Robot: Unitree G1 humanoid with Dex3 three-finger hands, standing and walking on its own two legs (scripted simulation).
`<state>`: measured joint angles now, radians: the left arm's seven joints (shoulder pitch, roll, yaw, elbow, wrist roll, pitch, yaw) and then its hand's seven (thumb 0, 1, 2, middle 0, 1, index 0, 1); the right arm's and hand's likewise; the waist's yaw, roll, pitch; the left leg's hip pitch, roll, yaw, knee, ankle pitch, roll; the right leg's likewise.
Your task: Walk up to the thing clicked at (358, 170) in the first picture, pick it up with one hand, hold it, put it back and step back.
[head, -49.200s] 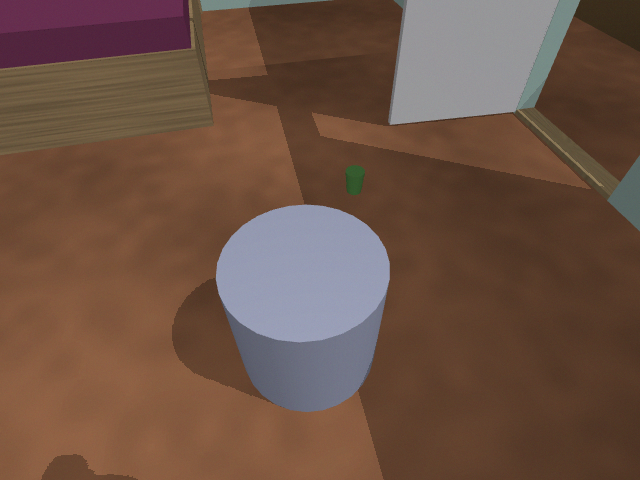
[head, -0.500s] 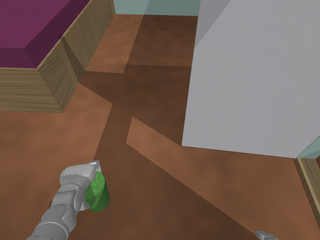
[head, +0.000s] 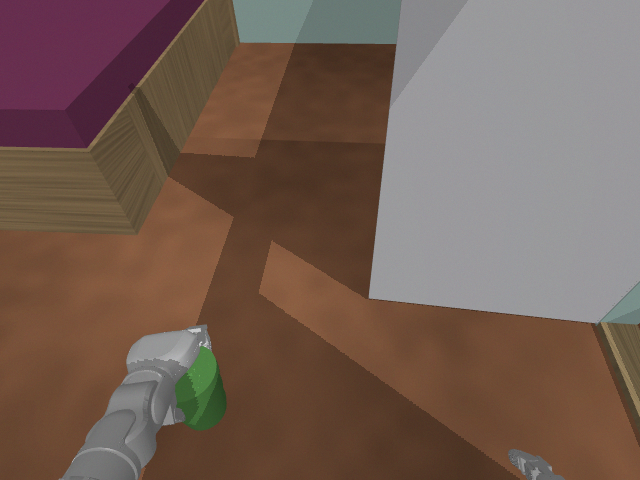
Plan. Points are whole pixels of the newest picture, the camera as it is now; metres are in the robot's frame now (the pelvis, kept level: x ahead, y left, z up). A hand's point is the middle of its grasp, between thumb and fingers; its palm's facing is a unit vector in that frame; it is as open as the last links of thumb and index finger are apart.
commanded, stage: hold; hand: left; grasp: from above
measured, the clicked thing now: (195, 391) +0.30 +0.21 -0.12
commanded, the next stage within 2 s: crouch in 1.14 s
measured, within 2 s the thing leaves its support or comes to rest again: neither
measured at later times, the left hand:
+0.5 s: hand (169, 388) +0.28 +0.22 -0.05, palm faces -0.47 -0.06 -0.88, open 11.4 cm
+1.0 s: hand (163, 387) +0.28 +0.23 -0.05, palm faces -0.48 -0.06 -0.88, open 11.4 cm
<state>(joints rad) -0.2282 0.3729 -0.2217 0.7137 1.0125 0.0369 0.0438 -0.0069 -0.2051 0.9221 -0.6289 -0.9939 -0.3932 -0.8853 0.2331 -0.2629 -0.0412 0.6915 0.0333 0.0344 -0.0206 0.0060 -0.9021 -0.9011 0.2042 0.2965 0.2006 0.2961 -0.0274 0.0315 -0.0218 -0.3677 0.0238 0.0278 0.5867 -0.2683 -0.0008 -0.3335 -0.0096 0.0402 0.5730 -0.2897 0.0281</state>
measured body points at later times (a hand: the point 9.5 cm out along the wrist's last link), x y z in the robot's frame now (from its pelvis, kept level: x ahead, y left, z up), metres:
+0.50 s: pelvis -0.01 +0.00 +0.00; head +0.00 -0.01 +0.45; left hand +0.30 +0.22 +0.00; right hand +0.13 -0.26 -0.10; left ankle +0.02 +0.12 -0.73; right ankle +0.00 -0.14 -0.73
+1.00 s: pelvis +0.00 +0.00 +0.01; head +0.01 -0.01 +0.46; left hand +0.30 +0.23 +0.00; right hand +0.13 -0.25 -0.11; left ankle +0.02 +0.12 -0.73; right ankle +0.00 -0.14 -0.73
